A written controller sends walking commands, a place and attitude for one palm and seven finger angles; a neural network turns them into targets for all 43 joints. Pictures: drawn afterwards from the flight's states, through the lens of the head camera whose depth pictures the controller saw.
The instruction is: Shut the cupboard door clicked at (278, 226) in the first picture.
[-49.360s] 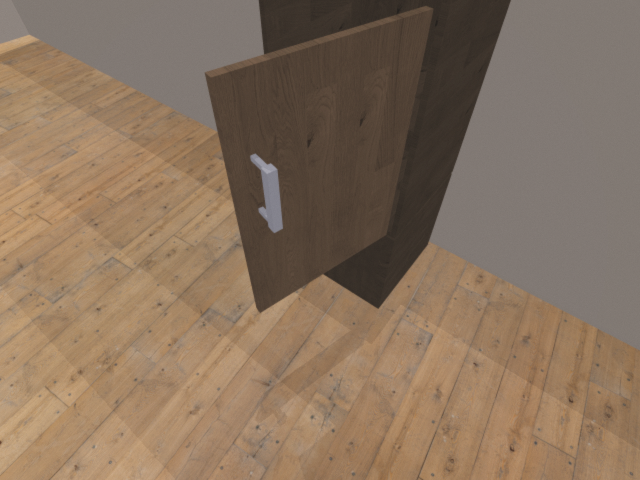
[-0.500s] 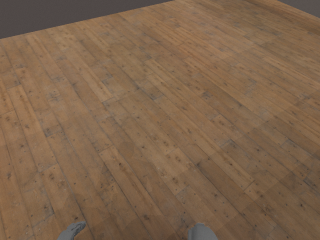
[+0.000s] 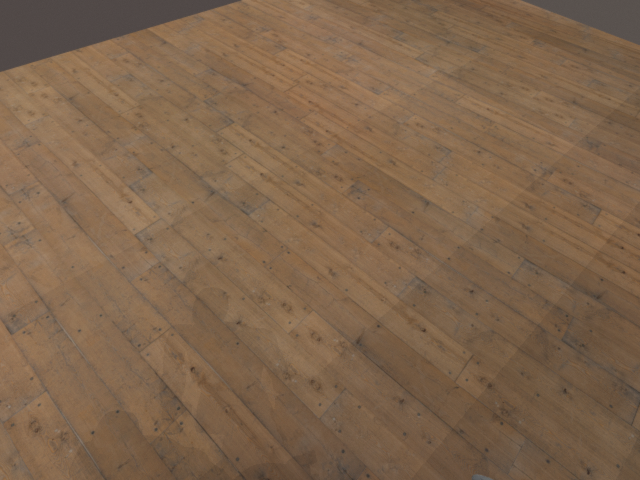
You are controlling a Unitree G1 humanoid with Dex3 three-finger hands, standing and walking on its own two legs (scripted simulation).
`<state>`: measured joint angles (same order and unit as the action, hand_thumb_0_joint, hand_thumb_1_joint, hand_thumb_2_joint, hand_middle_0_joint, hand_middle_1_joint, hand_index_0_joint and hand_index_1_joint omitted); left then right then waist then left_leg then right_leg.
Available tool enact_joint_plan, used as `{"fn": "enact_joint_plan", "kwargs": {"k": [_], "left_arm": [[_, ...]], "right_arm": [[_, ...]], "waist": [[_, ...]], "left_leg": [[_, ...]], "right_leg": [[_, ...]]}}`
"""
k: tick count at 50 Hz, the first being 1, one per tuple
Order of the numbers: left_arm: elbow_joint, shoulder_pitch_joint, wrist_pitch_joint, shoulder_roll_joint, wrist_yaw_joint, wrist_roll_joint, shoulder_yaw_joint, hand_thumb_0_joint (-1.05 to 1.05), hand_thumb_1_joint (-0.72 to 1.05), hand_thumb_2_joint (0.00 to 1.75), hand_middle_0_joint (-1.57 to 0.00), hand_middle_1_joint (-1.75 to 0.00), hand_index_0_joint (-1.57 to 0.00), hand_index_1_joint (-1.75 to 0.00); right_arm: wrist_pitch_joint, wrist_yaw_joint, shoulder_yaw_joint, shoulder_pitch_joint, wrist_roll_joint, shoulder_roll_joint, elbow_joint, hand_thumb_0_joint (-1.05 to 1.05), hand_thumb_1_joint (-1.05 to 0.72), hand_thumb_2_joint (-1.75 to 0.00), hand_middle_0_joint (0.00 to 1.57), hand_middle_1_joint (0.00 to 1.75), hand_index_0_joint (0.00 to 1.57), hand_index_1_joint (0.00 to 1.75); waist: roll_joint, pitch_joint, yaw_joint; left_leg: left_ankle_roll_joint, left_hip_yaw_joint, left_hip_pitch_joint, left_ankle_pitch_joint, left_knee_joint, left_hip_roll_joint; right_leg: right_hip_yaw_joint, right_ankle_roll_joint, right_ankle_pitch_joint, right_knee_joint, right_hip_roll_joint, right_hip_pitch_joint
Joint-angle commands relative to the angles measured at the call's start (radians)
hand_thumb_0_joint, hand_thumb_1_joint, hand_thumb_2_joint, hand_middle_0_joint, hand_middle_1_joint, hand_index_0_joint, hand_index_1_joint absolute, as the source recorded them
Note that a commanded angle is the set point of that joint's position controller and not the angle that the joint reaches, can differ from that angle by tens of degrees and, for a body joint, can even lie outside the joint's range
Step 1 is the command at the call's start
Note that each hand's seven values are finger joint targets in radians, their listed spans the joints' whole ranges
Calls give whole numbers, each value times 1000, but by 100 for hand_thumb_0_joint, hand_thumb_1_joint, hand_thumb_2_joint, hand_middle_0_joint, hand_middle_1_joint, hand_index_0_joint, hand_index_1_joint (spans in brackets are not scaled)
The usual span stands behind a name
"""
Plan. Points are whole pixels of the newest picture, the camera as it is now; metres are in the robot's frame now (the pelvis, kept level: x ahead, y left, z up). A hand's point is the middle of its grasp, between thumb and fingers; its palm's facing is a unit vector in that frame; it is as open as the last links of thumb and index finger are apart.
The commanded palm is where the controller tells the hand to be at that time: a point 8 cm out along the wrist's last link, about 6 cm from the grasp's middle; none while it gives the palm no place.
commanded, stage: turn to face it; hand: left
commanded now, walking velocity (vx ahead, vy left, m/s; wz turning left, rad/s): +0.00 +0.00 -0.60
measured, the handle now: out of the picture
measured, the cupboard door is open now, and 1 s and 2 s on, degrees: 26 26 26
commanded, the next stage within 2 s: none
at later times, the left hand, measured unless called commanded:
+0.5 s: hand (225, 438) +0.19 +0.15 -0.15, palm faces -0.31 -0.91 -0.27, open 7.4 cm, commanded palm none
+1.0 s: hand (264, 386) +0.27 +0.11 -0.15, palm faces -0.59 -0.78 -0.22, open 7.4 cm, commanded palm none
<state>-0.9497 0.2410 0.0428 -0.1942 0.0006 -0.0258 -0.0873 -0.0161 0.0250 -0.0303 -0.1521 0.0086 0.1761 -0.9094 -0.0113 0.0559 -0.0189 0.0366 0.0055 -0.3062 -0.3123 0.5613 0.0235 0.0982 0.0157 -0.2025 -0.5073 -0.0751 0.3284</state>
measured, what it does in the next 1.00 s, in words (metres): steps on the spot, turning right: right foot, then left foot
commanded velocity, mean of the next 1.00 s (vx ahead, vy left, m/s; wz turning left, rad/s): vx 0.00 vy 0.00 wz -0.60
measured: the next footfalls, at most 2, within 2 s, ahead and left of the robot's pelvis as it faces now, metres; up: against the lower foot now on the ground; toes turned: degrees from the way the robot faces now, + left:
right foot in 0.36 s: +0.02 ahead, -0.14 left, +0.00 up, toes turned -20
left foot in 0.70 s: +0.16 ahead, +0.09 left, +0.00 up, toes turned -23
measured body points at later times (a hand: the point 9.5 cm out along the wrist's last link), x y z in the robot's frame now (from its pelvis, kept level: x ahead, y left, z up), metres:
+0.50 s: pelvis +0.02 -0.02 +0.00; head +0.07 -0.04 +0.44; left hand +0.20 +0.20 -0.13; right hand +0.00 -0.30 -0.15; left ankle +0.03 +0.12 -0.67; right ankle -0.02 -0.13 -0.73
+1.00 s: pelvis +0.05 +0.00 +0.00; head +0.09 -0.02 +0.45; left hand +0.30 +0.15 -0.14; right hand -0.06 -0.23 -0.13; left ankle +0.12 +0.10 -0.73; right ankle -0.04 -0.10 -0.69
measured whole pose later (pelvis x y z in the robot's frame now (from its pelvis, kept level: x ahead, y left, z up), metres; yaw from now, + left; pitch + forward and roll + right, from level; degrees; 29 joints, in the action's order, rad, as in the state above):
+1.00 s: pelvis +0.05 +0.00 +0.00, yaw -38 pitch +0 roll -2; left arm -0.87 0.14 0.08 -0.26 -0.05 -0.02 -0.09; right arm -0.02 0.02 -0.02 -0.24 0.03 0.21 -0.88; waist 0.01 0.10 0.01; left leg 0.02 -0.21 -0.25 -0.28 0.54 0.17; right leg -0.07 -0.04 -0.45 -0.85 0.03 0.39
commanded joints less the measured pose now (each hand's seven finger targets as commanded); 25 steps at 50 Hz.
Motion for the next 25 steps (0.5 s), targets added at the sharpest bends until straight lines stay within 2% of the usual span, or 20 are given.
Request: {"fn": "enact_joint_plan", "kwargs": {"k": [1,2,3,5,6,10,13,15,16,17,18,19,20,21,22,23,24,25], "left_arm": [[153,-69,-17,-100,-11,13,-21,0,90,90,-20,-30,-20,-30],[143,-73,-6,-128,-12,0,-25,0,90,90,-20,-30,-20,-30],[130,-72,-1,-137,-21,-2,-33,0,90,90,-20,-30,-20,-30],[123,-53,8,-115,-32,6,-28,0,90,90,-20,-30,-20,-30],[126,-54,12,-108,-35,8,-24,0,90,90,-20,-30,-20,-30],[151,-106,14,-91,-42,7,-12,0,90,90,-20,-30,-20,-30],[162,-119,8,-94,-43,5,-8,0,90,90,-20,-30,-20,-30],[156,-86,1,-108,-42,5,-9,0,90,90,-20,-30,-20,-30],[145,-38,-5,-123,-41,4,-13,0,90,90,-20,-30,-20,-30],[124,36,-16,-178,-35,0,-22,0,90,90,-20,-30,-20,-30],[108,93,-30,-290,-20,-9,-43,0,90,90,-20,-30,-20,-30],[94,130,-30,-323,-8,8,-41,0,90,90,-20,-30,-20,-30],[106,106,-27,-308,7,4,-47,0,90,90,-20,-30,-20,-30],[116,47,-25,-282,13,4,-42,0,90,90,-20,-30,-20,-30],[135,-18,-19,-245,18,6,-35,0,90,90,-20,-30,-20,-30],[150,-46,-20,-233,16,4,-28,0,90,90,-20,-30,-20,-30],[155,-62,-22,-232,15,1,-25,0,90,90,-20,-30,-20,-30],[157,-59,-22,-235,12,0,-26,0,90,90,-20,-30,-20,-30]], "right_arm": [[16,25,-59,-136,22,261,70,0,-90,-90,20,30,20,30],[22,23,-52,-98,27,239,70,0,-90,-90,20,30,20,30],[22,24,-46,-73,28,216,79,0,-90,-90,20,30,20,30],[20,26,-39,-26,27,203,96,0,-90,-90,20,30,20,30],[19,25,-41,-25,26,204,96,0,-90,-90,20,30,20,30],[15,18,-53,-82,24,221,72,0,-90,-90,20,30,20,30],[9,10,-63,-84,25,244,67,0,-90,-90,20,30,20,30],[6,6,-68,-63,22,257,71,0,-90,-90,20,30,20,30],[4,3,-71,-47,17,262,77,0,-90,-90,20,30,20,30],[3,-5,-71,-40,9,243,86,0,-90,-90,20,30,20,30],[2,-9,-51,-14,2,160,130,0,-90,-90,20,30,20,30],[-10,-2,-39,32,2,168,157,0,-90,-90,20,30,20,30],[-14,8,-38,57,2,156,162,0,-90,-90,20,30,20,30],[-10,11,-39,52,1,173,151,0,-90,-90,20,30,20,30],[-8,8,-40,35,1,184,130,0,-90,-90,20,30,20,30],[-7,2,-37,25,3,173,120,0,-90,-90,20,30,20,30],[-10,-1,-34,2,4,159,110,0,-90,-90,20,30,20,30],[-13,-3,-33,-2,5,149,109,0,-90,-90,20,30,20,30]], "waist": [[250,-72,70],[247,-65,54],[185,-48,38],[159,-52,12],[174,-60,13],[195,-73,49],[236,-64,55],[225,-78,33],[198,-97,4],[91,-133,-32],[-230,-145,-62],[-224,-128,-82],[-253,-126,-69],[-270,-114,-47],[-185,-125,-20],[-137,-130,-5],[-115,-141,8],[-109,-134,6]], "left_leg": [[-217,368,178,140,-314,442],[-231,345,165,231,-302,429],[-219,264,148,333,-277,385],[-196,101,171,472,-229,322],[-188,53,185,497,-213,308],[-176,-26,230,546,-175,308],[-161,-58,221,552,-133,320],[-126,-92,201,528,-66,312],[-94,-116,163,480,9,292],[-45,-158,67,373,156,250],[20,-214,-216,-153,385,99],[31,-84,-292,-350,544,53],[27,-1,-356,-319,626,63],[32,26,-390,-267,657,76],[38,29,-350,-192,636,99],[45,7,-295,-163,590,90],[49,-9,-255,-146,533,79],[51,-25,-227,-129,485,63]], "right_leg": [[-72,-32,-374,-369,22,235],[-55,-38,-377,-513,52,248],[-58,-50,-325,-598,72,251],[-85,-65,-279,-611,96,233],[-102,-70,-268,-577,103,218],[-162,-66,-232,-392,100,145],[-200,-51,-226,-275,83,82],[-219,-37,-135,-141,71,-5],[-222,-27,-29,-26,70,-97],[-143,2,126,81,128,-252],[203,102,444,146,386,-420],[292,204,648,136,487,-352],[309,222,595,136,449,-347],[290,222,538,132,425,-347],[210,208,494,107,382,-327],[153,189,497,94,347,-278],[125,179,490,91,330,-253],[120,174,476,95,315,-227]]}}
